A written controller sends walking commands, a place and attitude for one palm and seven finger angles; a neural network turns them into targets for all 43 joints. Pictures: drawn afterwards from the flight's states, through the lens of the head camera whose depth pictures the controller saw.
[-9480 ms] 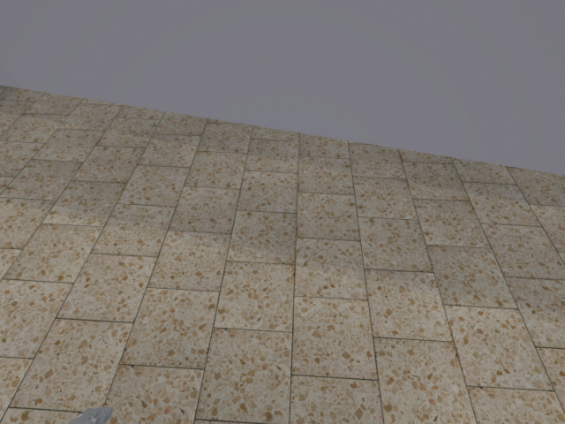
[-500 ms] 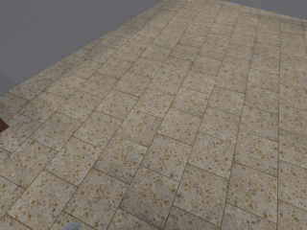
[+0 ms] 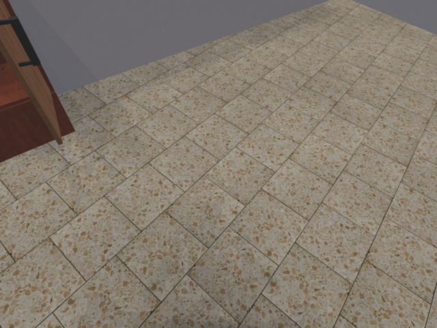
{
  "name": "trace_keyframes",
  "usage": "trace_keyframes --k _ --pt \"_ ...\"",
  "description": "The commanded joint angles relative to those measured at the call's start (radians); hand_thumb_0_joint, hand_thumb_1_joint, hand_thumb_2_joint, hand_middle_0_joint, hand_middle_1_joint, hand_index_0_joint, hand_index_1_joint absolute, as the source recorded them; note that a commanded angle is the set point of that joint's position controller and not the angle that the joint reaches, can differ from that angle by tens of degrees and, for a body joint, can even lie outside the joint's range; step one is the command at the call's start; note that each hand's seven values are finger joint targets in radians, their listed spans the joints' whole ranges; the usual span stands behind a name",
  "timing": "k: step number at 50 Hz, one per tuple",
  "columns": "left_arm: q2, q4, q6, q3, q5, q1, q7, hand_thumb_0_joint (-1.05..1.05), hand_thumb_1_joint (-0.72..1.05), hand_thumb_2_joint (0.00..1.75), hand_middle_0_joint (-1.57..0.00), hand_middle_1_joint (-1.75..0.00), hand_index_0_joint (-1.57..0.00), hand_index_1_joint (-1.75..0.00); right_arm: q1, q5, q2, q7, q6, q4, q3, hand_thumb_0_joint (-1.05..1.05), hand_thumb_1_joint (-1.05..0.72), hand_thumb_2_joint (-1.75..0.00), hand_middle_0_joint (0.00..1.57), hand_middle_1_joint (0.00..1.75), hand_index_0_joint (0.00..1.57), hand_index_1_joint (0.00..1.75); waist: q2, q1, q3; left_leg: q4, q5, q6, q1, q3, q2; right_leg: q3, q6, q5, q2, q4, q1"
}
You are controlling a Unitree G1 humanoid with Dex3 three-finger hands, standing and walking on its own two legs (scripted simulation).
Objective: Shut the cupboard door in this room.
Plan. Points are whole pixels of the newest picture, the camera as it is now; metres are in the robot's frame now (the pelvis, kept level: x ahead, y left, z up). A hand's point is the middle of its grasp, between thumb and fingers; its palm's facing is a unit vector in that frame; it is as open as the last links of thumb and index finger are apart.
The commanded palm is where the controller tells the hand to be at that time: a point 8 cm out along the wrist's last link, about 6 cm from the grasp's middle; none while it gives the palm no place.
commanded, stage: turn or walk to find it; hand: left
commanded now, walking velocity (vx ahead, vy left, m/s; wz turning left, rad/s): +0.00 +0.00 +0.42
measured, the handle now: (18, 43) +0.87 +0.73 +0.00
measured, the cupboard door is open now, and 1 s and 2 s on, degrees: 78 78 78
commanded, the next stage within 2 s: stand and wait in 0.04 s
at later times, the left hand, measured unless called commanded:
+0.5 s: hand out of the picture +0.01 +0.16 -0.14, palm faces +0.18 -0.95 -0.25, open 7.3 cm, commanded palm none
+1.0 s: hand out of the picture -0.08 +0.24 -0.15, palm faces +0.37 -0.90 -0.24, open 7.4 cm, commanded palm none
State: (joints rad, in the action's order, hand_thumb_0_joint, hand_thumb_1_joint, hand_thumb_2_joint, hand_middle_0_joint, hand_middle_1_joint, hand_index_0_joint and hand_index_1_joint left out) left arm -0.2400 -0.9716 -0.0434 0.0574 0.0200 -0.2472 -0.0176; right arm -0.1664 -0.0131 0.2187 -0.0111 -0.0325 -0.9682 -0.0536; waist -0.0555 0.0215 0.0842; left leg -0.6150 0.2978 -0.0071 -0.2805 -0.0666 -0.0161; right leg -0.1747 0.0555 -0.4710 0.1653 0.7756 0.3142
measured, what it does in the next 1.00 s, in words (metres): steps on the spot, turning left: right foot, then left foot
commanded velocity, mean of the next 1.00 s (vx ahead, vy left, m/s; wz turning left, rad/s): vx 0.00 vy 0.00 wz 0.32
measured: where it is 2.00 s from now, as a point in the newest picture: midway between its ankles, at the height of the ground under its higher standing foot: outside the picture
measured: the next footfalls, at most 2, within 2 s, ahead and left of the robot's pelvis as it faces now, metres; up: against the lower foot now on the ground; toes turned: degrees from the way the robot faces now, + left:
right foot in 0.34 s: +0.03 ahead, -0.13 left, +0.00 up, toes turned -1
left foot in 0.74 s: -0.04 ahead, +0.13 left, +0.00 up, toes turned +21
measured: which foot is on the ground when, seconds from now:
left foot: down 0.00-0.36, up 0.38-0.72, down 0.74-1.00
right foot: up 0.00-0.32, down 0.34-0.76, up 0.78-1.00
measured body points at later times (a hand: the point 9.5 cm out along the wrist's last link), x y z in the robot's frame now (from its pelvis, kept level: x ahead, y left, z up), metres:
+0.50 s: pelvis -0.02 -0.02 +0.01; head -0.01 -0.05 +0.46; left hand +0.00 +0.21 -0.12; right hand +0.06 -0.26 -0.15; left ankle -0.05 +0.11 -0.65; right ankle -0.01 -0.13 -0.72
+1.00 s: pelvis -0.06 +0.02 +0.02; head -0.05 +0.04 +0.47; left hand -0.10 +0.28 -0.13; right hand +0.09 -0.18 -0.12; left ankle -0.07 +0.12 -0.72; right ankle -0.04 -0.13 -0.66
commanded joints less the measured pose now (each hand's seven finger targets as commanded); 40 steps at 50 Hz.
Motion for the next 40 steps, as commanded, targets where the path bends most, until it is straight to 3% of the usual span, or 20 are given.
trace_keyframes --k 1,3,5,11,13,15,16,17,18,19,21,23,27,32,35,36,37,38,39,40 --pt "-0.086 0.113 0.007 0.019 -0.006 0.111 -0.001 0.0 0.9 0.9 -0.2 -0.3 -0.2 -0.3 -0.083 -0.009 0.213 0.027 0.019 0.044 -0.047 0.0 -0.9 -0.9 0.2 0.3 0.2 0.3 0.288 -0.068 -0.087 0.297 -0.365 -0.177 0.127 0.371 -0.309 0.145 0.01 -0.065 -0.035 0.338 0.245" --pt "-0.076 0.076 0.011 0.019 -0.004 0.061 0.008 0.0 0.9 0.9 -0.2 -0.3 -0.2 -0.3 -0.016 -0.009 0.175 0.029 0.026 0.062 -0.029 0.0 -0.9 -0.9 0.2 0.3 0.2 0.3 0.225 -0.032 -0.083 0.296 -0.381 -0.144 0.105 0.279 -0.238 0.143 0.013 0.024 -0.049 0.324 0.2" --pt "-0.065 0.057 0.008 0.012 -0.005 0.027 0.007 0.0 0.9 0.9 -0.2 -0.3 -0.2 -0.3 -0.012 -0.005 0.167 0.03 0.03 0.061 -0.025 0.0 -0.9 -0.9 0.2 0.3 0.2 0.3 0.212 -0.025 -0.105 0.303 -0.376 -0.141 0.123 0.238 -0.215 0.136 0.016 0.05 -0.064 0.279 0.169" --pt "-0.03 0.042 0.014 -0.01 -0.006 0.033 0.001 0.0 0.9 0.9 -0.2 -0.3 -0.2 -0.3 -0.037 -0.01 0.148 0.031 0.026 0.027 -0.024 0.0 -0.9 -0.9 0.2 0.3 0.2 0.3 0.194 -0.04 -0.097 0.312 -0.322 -0.159 0.125 0.269 -0.229 0.125 0.006 0.02 -0.091 0.022 0.067" --pt "-0.027 0.024 0.022 -0.013 -0.008 -0.007 -0.002 0.0 0.9 0.9 -0.2 -0.3 -0.2 -0.3 -0.022 -0.01 0.147 0.029 0.023 0.023 -0.025 0.0 -0.9 -0.9 0.2 0.3 0.2 0.3 0.204 -0.025 -0.097 0.293 -0.316 -0.149 0.096 0.28 -0.219 0.113 0.0 0.062 -0.106 -0.102 -0.003" --pt "-0.038 0.003 0.034 -0.009 -0.008 -0.07 -0.006 0.0 0.9 0.9 -0.2 -0.3 -0.2 -0.3 -0.007 -0.002 0.143 0.025 0.02 0.023 -0.027 0.0 -0.9 -0.9 0.2 0.3 0.2 0.3 0.158 0.006 -0.105 0.219 -0.3 -0.107 0.033 0.264 -0.177 0.098 0.002 0.229 -0.109 -0.31 -0.133" --pt "-0.074 -0.001 0.045 -0.003 -0.004 -0.087 -0.01 0.0 0.9 0.9 -0.2 -0.3 -0.2 -0.3 -0.011 0.006 0.118 0.019 0.021 0.023 -0.027 0.0 -0.9 -0.9 0.2 0.3 0.2 0.3 0.096 0.011 -0.102 0.149 -0.229 -0.059 -0.037 0.227 -0.123 0.151 -0.008 0.298 -0.059 -0.412 -0.212" --pt "-0.143 0.005 0.054 0.013 0.006 -0.09 -0.018 0.0 0.9 0.9 -0.2 -0.3 -0.2 -0.3 -0.024 0.012 0.061 0.015 0.022 0.041 -0.019 0.0 -0.9 -0.9 0.2 0.3 0.2 0.3 -0.105 0.005 -0.104 0.002 -0.046 -0.001 -0.17 0.119 -0.02 0.345 -0.072 0.347 0.126 -0.467 -0.28" --pt "-0.194 0.027 0.052 0.023 0.007 -0.085 -0.016 0.0 0.9 0.9 -0.2 -0.3 -0.2 -0.3 0.02 0.007 0.051 0.013 0.01 0.071 -0.017 0.0 -0.9 -0.9 0.2 0.3 0.2 0.3 -0.2 0.028 -0.056 -0.173 0.231 0.027 -0.216 0.084 0.048 0.447 -0.183 0.391 0.277 -0.522 -0.187" --pt "-0.185 0.037 0.056 0.03 0.002 -0.075 -0.017 0.0 0.9 0.9 -0.2 -0.3 -0.2 -0.3 0.03 -0.004 0.086 0.015 -0.008 0.07 -0.031 0.0 -0.9 -0.9 0.2 0.3 0.2 0.3 -0.25 0.03 -0.051 -0.325 0.263 0.023 -0.224 0.139 0.019 0.455 -0.214 0.368 0.276 -0.537 -0.107" --pt "-0.127 0.056 0.051 0.021 0.0 0.004 -0.019 0.0 0.9 0.9 -0.2 -0.3 -0.2 -0.3 0.001 -0.002 0.092 0.006 -0.015 0.04 -0.042 0.0 -0.9 -0.9 0.2 0.3 0.2 0.3 -0.109 -0.02 -0.004 -0.514 0.171 0.027 -0.248 0.134 0.0 0.337 -0.201 0.386 0.21 -0.512 -0.07" --pt "-0.104 0.076 0.055 0.016 0.002 0.037 -0.018 0.0 0.9 0.9 -0.2 -0.3 -0.2 -0.3 -0.044 -0.004 0.073 -0.002 -0.021 0.017 -0.04 0.0 -0.9 -0.9 0.2 0.3 0.2 0.3 -0.078 -0.037 -0.027 -0.561 0.1 0.045 -0.227 0.105 -0.007 0.212 -0.169 0.411 0.156 -0.484 -0.074" --pt "-0.119 0.068 0.053 0.027 0.01 0.001 -0.022 0.0 0.9 0.9 -0.2 -0.3 -0.2 -0.3 -0.013 -0.003 0.057 -0.005 -0.021 0.03 -0.035 0.0 -0.9 -0.9 0.2 0.3 0.2 0.3 -0.1 -0.008 -0.035 -0.427 0.133 0.067 -0.216 0.056 -0.03 0.168 -0.179 0.41 0.181 -0.474 -0.13" --pt "-0.17 0.043 0.043 0.044 0.014 -0.047 -0.015 0.0 0.9 0.9 -0.2 -0.3 -0.2 -0.3 0.031 0.005 0.045 -0.003 -0.005 0.054 -0.02 0.0 -0.9 -0.9 0.2 0.3 0.2 0.3 -0.141 0.032 -0.083 -0.171 0.179 0.061 -0.134 -0.01 -0.023 0.134 -0.194 0.569 0.213 -0.386 -0.201" --pt "-0.164 0.034 0.037 0.04 0.005 -0.016 -0.012 0.0 0.9 0.9 -0.2 -0.3 -0.2 -0.3 -0.061 0.003 0.05 0.004 0.009 0.026 -0.015 0.0 -0.9 -0.9 0.2 0.3 0.2 0.3 -0.105 -0.018 -0.111 0.084 -0.002 0.045 0.049 -0.035 -0.007 0.081 -0.128 0.527 0.171 -0.288 -0.123" --pt "-0.138 0.034 0.03 0.032 -0.003 -0.012 -0.01 0.0 0.9 0.9 -0.2 -0.3 -0.2 -0.3 -0.1 0.002 0.079 0.003 0.018 0.014 -0.02 0.0 -0.9 -0.9 0.2 0.3 0.2 0.3 -0.001 -0.04 -0.134 0.207 -0.115 0.029 0.169 0.015 -0.047 0.042 -0.077 0.424 0.13 -0.186 -0.04" --pt "-0.076 0.059 0.023 0.021 -0.011 -0.035 -0.006 0.0 0.9 0.9 -0.2 -0.3 -0.2 -0.3 -0.121 -0.007 0.168 0.008 0.029 0.018 -0.037 0.0 -0.9 -0.9 0.2 0.3 0.2 0.3 0.262 -0.043 -0.149 0.271 -0.299 -0.055 0.265 0.293 -0.259 -0.012 -0.006 0.149 0.008 -0.015 0.15" --pt "-0.045 0.09 0.019 0.005 -0.006 0.023 -0.005 0.0 0.9 0.9 -0.2 -0.3 -0.2 -0.3 -0.156 -0.008 0.234 0.013 0.023 0.019 -0.049 0.0 -0.9 -0.9 0.2 0.3 0.2 0.3 0.344 -0.074 -0.12 0.319 -0.45 -0.156 0.197 0.403 -0.391 0.03 0.011 -0.147 -0.045 0.136 0.196" --pt "-0.059 0.088 0.004 0.008 -0.001 0.077 -0.012 0.0 0.9 0.9 -0.2 -0.3 -0.2 -0.3 -0.154 -0.01 0.22 0.021 0.026 0.003 -0.048 0.0 -0.9 -0.9 0.2 0.3 0.2 0.3 0.331 -0.087 -0.117 0.353 -0.308 -0.162 0.116 0.399 -0.371 0.109 0.001 -0.138 -0.044 0.238 0.171" --pt "-0.061 0.08 -0.002 0.016 -0.004 0.097 -0.007 0.0 0.9 0.9 -0.2 -0.3 -0.2 -0.3 -0.099 -0.012 0.21 0.028 0.022 0.012 -0.046 0.0 -0.9 -0.9 0.2 0.3 0.2 0.3 0.338 -0.067 -0.066 0.369 -0.189 -0.159 0.06 0.375 -0.335 0.134 0.0 -0.081 -0.04 0.293 0.199"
